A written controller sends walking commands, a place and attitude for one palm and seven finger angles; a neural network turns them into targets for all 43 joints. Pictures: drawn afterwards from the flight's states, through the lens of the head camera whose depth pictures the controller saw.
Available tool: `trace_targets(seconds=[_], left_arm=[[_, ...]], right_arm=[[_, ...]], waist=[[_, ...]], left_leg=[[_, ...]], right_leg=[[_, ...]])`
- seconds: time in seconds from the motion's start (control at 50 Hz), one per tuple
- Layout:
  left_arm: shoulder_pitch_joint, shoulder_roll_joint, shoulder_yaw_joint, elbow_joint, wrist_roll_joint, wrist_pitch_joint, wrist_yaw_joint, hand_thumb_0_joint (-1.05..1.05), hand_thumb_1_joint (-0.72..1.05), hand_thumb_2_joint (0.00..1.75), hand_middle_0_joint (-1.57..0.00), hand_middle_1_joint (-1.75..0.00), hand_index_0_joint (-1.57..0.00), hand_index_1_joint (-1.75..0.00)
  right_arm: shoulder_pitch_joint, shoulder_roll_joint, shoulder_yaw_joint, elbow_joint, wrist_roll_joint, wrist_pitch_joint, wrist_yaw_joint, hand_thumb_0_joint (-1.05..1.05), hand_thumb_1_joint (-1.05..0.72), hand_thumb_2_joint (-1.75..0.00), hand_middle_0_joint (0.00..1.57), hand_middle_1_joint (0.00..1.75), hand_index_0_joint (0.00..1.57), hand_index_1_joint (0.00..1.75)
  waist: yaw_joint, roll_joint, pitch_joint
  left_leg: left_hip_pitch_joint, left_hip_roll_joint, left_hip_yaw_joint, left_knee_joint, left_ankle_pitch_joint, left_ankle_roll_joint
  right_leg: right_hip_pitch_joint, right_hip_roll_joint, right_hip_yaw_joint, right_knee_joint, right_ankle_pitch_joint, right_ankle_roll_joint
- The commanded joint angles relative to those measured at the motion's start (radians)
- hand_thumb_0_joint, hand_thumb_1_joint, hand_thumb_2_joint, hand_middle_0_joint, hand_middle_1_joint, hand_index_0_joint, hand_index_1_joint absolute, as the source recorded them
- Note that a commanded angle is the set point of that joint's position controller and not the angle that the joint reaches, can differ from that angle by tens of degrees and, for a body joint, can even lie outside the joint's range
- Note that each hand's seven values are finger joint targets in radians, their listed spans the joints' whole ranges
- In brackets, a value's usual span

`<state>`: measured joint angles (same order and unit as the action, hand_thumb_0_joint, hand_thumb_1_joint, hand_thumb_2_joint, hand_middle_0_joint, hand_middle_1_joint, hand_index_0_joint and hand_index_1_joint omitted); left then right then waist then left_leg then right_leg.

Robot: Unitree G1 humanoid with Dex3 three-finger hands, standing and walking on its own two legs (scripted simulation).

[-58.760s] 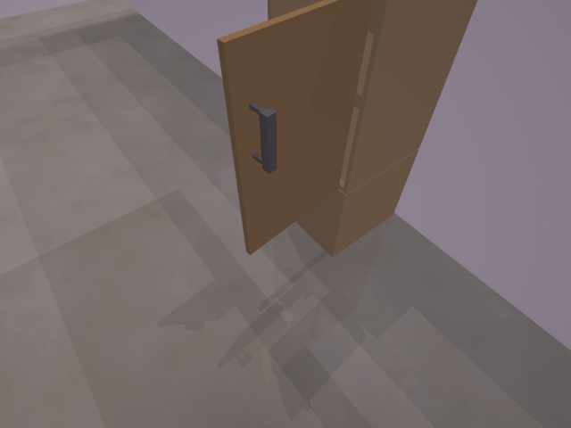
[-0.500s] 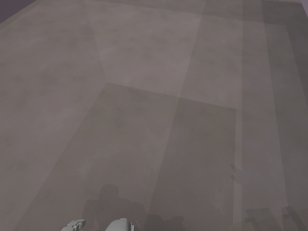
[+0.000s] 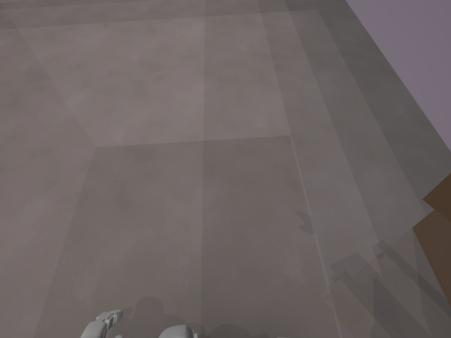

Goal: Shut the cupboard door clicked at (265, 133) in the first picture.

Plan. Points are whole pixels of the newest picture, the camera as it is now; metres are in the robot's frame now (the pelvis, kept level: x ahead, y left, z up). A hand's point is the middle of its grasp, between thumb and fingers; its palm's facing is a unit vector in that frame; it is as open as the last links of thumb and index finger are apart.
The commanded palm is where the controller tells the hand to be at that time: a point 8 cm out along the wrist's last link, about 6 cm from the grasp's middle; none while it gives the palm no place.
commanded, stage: turn to face it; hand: left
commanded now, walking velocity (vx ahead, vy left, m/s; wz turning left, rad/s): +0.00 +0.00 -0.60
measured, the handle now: out of the picture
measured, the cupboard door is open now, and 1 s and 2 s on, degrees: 31 31 31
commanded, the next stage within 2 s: take the last steps up to it in 1.46 s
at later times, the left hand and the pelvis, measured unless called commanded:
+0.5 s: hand (142, 323) +0.16 +0.19 -0.15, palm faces -0.25 -0.94 -0.21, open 7.4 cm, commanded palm none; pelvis +0.02 +0.01 +0.02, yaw -17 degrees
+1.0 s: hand (191, 299) +0.21 +0.10 -0.15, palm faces -0.53 -0.82 -0.22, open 7.4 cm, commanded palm none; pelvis +0.04 -0.03 +0.01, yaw -34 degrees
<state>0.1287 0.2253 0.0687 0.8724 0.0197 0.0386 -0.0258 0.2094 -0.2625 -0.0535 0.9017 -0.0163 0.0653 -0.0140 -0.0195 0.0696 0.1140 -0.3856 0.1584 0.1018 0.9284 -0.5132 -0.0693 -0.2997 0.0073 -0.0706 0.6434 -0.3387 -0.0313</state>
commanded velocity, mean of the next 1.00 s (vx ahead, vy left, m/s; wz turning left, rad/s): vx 0.00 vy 0.00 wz -0.60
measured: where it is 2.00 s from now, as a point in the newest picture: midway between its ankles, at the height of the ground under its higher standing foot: outside the picture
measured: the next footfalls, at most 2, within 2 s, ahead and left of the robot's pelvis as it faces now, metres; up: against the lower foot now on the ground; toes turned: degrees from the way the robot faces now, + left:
left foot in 0.30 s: +0.08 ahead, +0.13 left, +0.00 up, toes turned -7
right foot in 0.64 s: +0.00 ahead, -0.14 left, +0.00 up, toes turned -27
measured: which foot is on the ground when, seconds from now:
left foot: up 0.00-0.28, down 0.30-0.64, up 0.66-1.00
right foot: down 0.00-0.30, up 0.32-0.62, down 0.64-1.00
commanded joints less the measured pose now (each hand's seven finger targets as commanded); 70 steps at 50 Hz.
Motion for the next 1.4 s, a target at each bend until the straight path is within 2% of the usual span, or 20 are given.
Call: trace_targets(seconds=[0.0, 0.18, 0.24, 0.28, 0.3, 0.4, 0.5, 0.56, 0.58, 0.62, 0.66, 0.74, 0.86, 0.98, 1.0, 1.04, 1.06, 1.16, 1.32, 1.38], left_arm=[[0.024, 0.19, 0.047, -0.062, 0.003, -0.011, 0.039, 0.0, 0.9, 0.9, -0.2, -0.3, -0.2, -0.3], [0.038, 0.208, 0.055, -0.055, 0.009, -0.011, 0.032, 0.0, 0.9, 0.9, -0.2, -0.3, -0.2, -0.3], [0.001, 0.188, 0.051, -0.058, -0.003, -0.003, 0.029, 0.0, 0.9, 0.9, -0.2, -0.3, -0.2, -0.3], [0.03, 0.091, 0.032, -0.09, -0.016, 0.003, 0.013, 0.0, 0.9, 0.9, -0.2, -0.3, -0.2, -0.3], [0.011, 0.112, 0.032, -0.105, -0.004, -0.002, 0.007, 0.0, 0.9, 0.9, -0.2, -0.3, -0.2, -0.3], [-0.004, 0.095, 0.036, -0.074, -0.004, 0.015, -0.014, 0.0, 0.9, 0.9, -0.2, -0.3, -0.2, -0.3], [-0.043, 0.072, 0.024, -0.088, -0.003, 0.011, -0.022, 0.0, 0.9, 0.9, -0.2, -0.3, -0.2, -0.3], [0.019, 0.088, 0.027, -0.067, -0.001, 0.002, -0.021, 0.0, 0.9, 0.9, -0.2, -0.3, -0.2, -0.3], [0.096, 0.123, 0.036, -0.046, 0.001, -0.007, -0.016, 0.0, 0.9, 0.9, -0.2, -0.3, -0.2, -0.3], [0.206, 0.301, 0.065, -0.007, 0.0, -0.025, 0.013, 0.0, 0.9, 0.9, -0.2, -0.3, -0.2, -0.3], [0.136, 0.254, 0.061, -0.023, -0.003, -0.019, 0.035, 0.0, 0.9, 0.9, -0.2, -0.3, -0.2, -0.3], [0.022, 0.186, 0.036, -0.063, -0.001, -0.023, 0.036, 0.0, 0.9, 0.9, -0.2, -0.3, -0.2, -0.3], [0.083, 0.206, 0.045, -0.041, 0.003, -0.024, 0.033, 0.0, 0.9, 0.9, -0.2, -0.3, -0.2, -0.3], [0.021, 0.209, 0.052, -0.051, 0.0, -0.012, 0.034, 0.0, 0.9, 0.9, -0.2, -0.3, -0.2, -0.3], [0.001, 0.188, 0.047, -0.058, -0.007, -0.009, 0.033, 0.0, 0.9, 0.9, -0.2, -0.3, -0.2, -0.3], [0.061, 0.099, 0.028, -0.085, -0.013, -0.005, 0.018, 0.0, 0.9, 0.9, -0.2, -0.3, -0.2, -0.3], [0.035, 0.132, 0.031, -0.078, 0.0, 0.001, 0.017, 0.0, 0.9, 0.9, -0.2, -0.3, -0.2, -0.3], [0.018, 0.098, 0.033, -0.053, -0.003, 0.013, -0.008, 0.0, 0.9, 0.9, -0.2, -0.3, -0.2, -0.3], [-0.048, 0.066, 0.009, -0.053, 0.001, 0.008, -0.008, 0.0, 0.9, 0.9, -0.2, -0.3, -0.2, -0.3], [0.058, 0.086, 0.013, -0.017, 0.0, -0.004, 0.0, 0.0, 0.9, 0.9, -0.2, -0.3, -0.2, -0.3]], right_arm=[[-0.067, -0.086, -0.023, -0.11, 0.001, -0.027, -0.013, 0.0, -0.9, -0.9, 0.2, 0.3, 0.2, 0.3], [-0.041, -0.055, -0.014, -0.114, 0.008, -0.039, -0.011, 0.0, -0.9, -0.9, 0.2, 0.3, 0.2, 0.3], [0.052, -0.062, -0.012, -0.083, 0.009, -0.053, -0.021, 0.0, -0.9, -0.9, 0.2, 0.3, 0.2, 0.3], [0.08, -0.211, -0.035, -0.091, -0.012, -0.066, -0.027, 0.0, -0.9, -0.9, 0.2, 0.3, 0.2, 0.3], [0.088, -0.227, -0.034, -0.108, -0.015, -0.06, -0.029, 0.0, -0.9, -0.9, 0.2, 0.3, 0.2, 0.3], [0.011, -0.147, -0.018, -0.118, -0.019, -0.065, -0.033, 0.0, -0.9, -0.9, 0.2, 0.3, 0.2, 0.3], [0.043, -0.174, -0.035, -0.087, -0.018, -0.055, -0.021, 0.0, -0.9, -0.9, 0.2, 0.3, 0.2, 0.3], [0.012, -0.188, -0.045, -0.087, -0.012, -0.047, -0.013, 0.0, -0.9, -0.9, 0.2, 0.3, 0.2, 0.3], [-0.008, -0.183, -0.048, -0.094, -0.006, -0.046, -0.009, 0.0, -0.9, -0.9, 0.2, 0.3, 0.2, 0.3], [-0.071, -0.073, -0.018, -0.167, 0.004, -0.037, -0.001, 0.0, -0.9, -0.9, 0.2, 0.3, 0.2, 0.3], [-0.113, -0.09, -0.02, -0.147, 0.006, -0.026, -0.019, 0.0, -0.9, -0.9, 0.2, 0.3, 0.2, 0.3], [-0.036, -0.08, -0.016, -0.09, -0.002, -0.026, -0.005, 0.0, -0.9, -0.9, 0.2, 0.3, 0.2, 0.3], [-0.089, -0.068, -0.013, -0.115, 0.004, -0.031, -0.006, 0.0, -0.9, -0.9, 0.2, 0.3, 0.2, 0.3], [-0.002, -0.066, -0.011, -0.105, 0.013, -0.047, -0.017, 0.0, -0.9, -0.9, 0.2, 0.3, 0.2, 0.3], [0.052, -0.086, -0.013, -0.087, 0.012, -0.058, -0.021, 0.0, -0.9, -0.9, 0.2, 0.3, 0.2, 0.3], [0.078, -0.229, -0.034, -0.101, -0.01, -0.063, -0.024, 0.0, -0.9, -0.9, 0.2, 0.3, 0.2, 0.3], [0.073, -0.215, -0.028, -0.101, -0.017, -0.061, -0.028, 0.0, -0.9, -0.9, 0.2, 0.3, 0.2, 0.3], [0.019, -0.139, -0.011, -0.108, -0.017, -0.069, -0.035, 0.0, -0.9, -0.9, 0.2, 0.3, 0.2, 0.3], [0.09, -0.16, -0.031, -0.035, -0.017, -0.056, -0.02, 0.0, -0.9, -0.9, 0.2, 0.3, 0.2, 0.3], [0.05, -0.168, -0.036, -0.028, -0.007, -0.052, -0.015, 0.0, -0.9, -0.9, 0.2, 0.3, 0.2, 0.3]], waist=[[0.03, -0.242, -0.125], [0.033, -0.214, -0.169], [-0.015, -0.171, -0.194], [-0.015, 0.207, -0.2], [-0.028, 0.167, -0.167], [0.01, 0.104, -0.163], [-0.019, 0.165, -0.167], [0.018, 0.139, -0.163], [0.061, 0.069, -0.192], [0.116, -0.352, -0.192], [0.087, -0.332, -0.141], [0.017, -0.221, -0.187], [0.048, -0.187, -0.172], [-0.002, -0.207, -0.193], [-0.028, -0.164, -0.214], [-0.011, 0.263, -0.215], [-0.028, 0.201, -0.191], [0.011, 0.089, -0.17], [-0.032, 0.158, -0.15], [0.031, 0.108, -0.184]], left_leg=[[-0.218, -0.033, -0.111, 0.238, 0.05, -0.007], [-0.046, -0.109, -0.077, -0.158, 0.08, -0.004], [0.175, -0.121, -0.07, -0.468, 0.272, 0.009], [0.358, 0.227, -0.4, -0.64, 0.415, 0.15], [0.262, 0.329, -0.439, -0.643, 0.483, 0.235], [0.325, 0.19, -0.133, -0.537, 0.787, 0.205], [0.306, 0.193, -0.038, -0.489, 0.737, 0.184], [0.223, 0.176, 0.017, -0.393, 0.612, 0.126], [0.158, 0.141, 0.048, -0.268, 0.527, 0.082], [-0.225, -0.067, 0.036, 0.153, -0.154, -0.011], [-0.282, -0.044, -0.123, 0.291, -0.062, -0.002], [-0.176, -0.048, -0.093, 0.198, 0.117, -0.022], [-0.159, -0.093, -0.086, 0.007, 0.098, -0.024], [0.081, -0.133, -0.091, -0.366, 0.211, -0.002], [0.214, -0.103, -0.1, -0.514, 0.317, 0.009], [0.366, 0.287, -0.433, -0.63, 0.575, 0.178], [0.291, 0.319, -0.436, -0.624, 0.596, 0.228], [0.328, 0.175, -0.157, -0.542, 0.837, 0.209], [0.288, 0.177, -0.071, -0.504, 0.778, 0.194], [0.218, 0.141, -0.015, -0.395, 0.636, 0.125]], right_leg=[[0.148, -0.277, 0.349, -0.292, 0.427, -0.17], [0.131, -0.229, 0.405, -0.249, 0.432, -0.164], [0.025, -0.161, 0.396, -0.158, 0.401, -0.085], [-0.249, 0.058, 0.166, 0.141, -0.105, 0.026], [-0.239, 0.033, 0.11, 0.345, -0.272, 0.041], [-0.274, -0.035, 0.068, 0.473, -0.155, 0.085], [-0.126, -0.02, -0.016, 0.175, -0.127, 0.069], [0.034, 0.008, -0.059, -0.052, 0.042, 0.048], [0.166, -0.014, -0.025, -0.189, 0.168, 0.03], [0.321, -0.406, 0.471, -0.282, 0.7, -0.15], [0.224, -0.35, 0.49, -0.311, 0.515, -0.192], [0.18, -0.223, 0.279, -0.262, 0.528, -0.138], [0.207, -0.227, 0.383, -0.253, 0.55, -0.171], [0.097, -0.175, 0.44, -0.164, 0.533, -0.112], [0.025, -0.127, 0.397, -0.107, 0.455, -0.064], [-0.246, 0.068, 0.134, 0.253, -0.269, 0.043], [-0.245, 0.031, 0.142, 0.427, -0.289, 0.055], [-0.267, -0.032, 0.088, 0.505, -0.137, 0.089], [-0.087, -0.009, -0.016, 0.129, -0.106, 0.06], [0.114, -0.004, -0.029, -0.166, 0.145, 0.037]])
